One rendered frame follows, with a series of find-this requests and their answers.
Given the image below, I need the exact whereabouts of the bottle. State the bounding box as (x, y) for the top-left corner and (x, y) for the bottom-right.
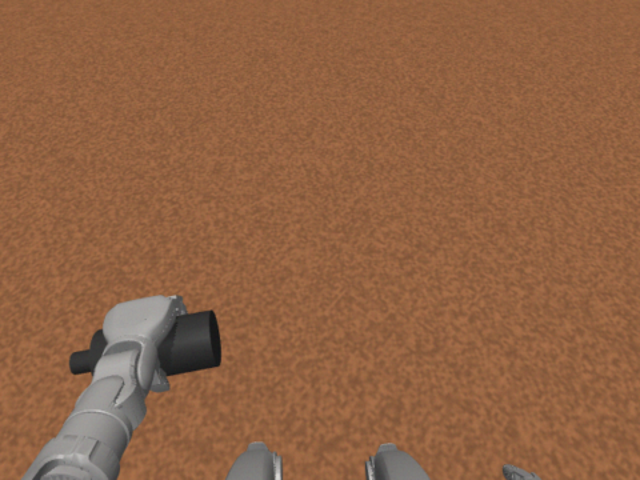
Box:
(69, 310), (221, 377)

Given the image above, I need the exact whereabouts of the left robot hand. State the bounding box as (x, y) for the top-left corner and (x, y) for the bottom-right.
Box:
(103, 295), (188, 393)

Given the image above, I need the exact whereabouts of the right robot hand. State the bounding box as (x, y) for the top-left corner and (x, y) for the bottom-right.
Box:
(502, 464), (541, 480)

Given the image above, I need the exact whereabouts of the left robot arm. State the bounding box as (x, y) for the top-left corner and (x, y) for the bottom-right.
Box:
(21, 335), (158, 480)

